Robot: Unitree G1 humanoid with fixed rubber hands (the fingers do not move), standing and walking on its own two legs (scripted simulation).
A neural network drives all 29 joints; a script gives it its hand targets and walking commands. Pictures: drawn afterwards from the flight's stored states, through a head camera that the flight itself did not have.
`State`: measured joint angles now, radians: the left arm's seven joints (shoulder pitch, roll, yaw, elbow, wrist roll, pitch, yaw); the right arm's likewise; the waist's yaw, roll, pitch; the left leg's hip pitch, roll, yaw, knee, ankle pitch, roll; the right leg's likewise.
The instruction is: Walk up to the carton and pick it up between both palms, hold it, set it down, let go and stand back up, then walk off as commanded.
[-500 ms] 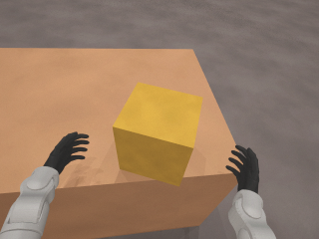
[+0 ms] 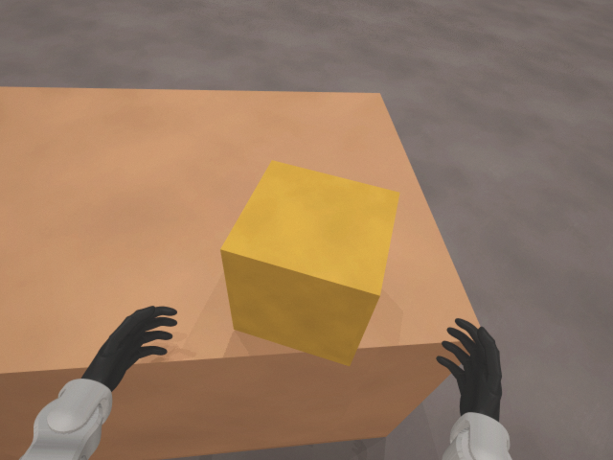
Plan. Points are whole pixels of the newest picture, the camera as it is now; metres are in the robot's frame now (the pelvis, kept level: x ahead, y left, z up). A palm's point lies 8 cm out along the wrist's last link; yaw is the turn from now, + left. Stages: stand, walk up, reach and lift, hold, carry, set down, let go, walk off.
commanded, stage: set down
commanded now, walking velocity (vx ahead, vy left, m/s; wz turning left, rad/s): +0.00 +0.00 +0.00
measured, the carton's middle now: (311, 265) +0.39 +0.00 +0.02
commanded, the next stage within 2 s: let go in 1.06 s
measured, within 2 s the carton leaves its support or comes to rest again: neither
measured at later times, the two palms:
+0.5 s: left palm (113, 392) +0.23 +0.25 -0.01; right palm (469, 415) +0.20 -0.19 -0.02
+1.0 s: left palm (120, 394) +0.23 +0.24 -0.01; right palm (481, 453) +0.16 -0.21 -0.06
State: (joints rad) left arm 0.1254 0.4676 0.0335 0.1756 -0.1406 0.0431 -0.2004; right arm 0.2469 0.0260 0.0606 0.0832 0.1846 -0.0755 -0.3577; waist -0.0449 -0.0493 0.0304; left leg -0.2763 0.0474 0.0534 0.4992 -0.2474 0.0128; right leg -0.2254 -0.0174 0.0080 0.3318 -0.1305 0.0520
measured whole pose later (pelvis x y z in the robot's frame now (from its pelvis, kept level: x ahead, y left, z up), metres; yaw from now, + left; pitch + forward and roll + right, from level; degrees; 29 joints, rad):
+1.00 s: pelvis +0.02 -0.02 +0.00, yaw +0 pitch +1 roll -1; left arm 0.22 0.35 0.08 0.33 -0.14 -0.02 -0.17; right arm 0.29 -0.06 0.06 0.55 0.18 -0.33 -0.15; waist -0.04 0.02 0.03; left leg -0.18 0.05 0.06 0.40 -0.23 -0.01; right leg -0.17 -0.01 0.01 0.33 -0.17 0.03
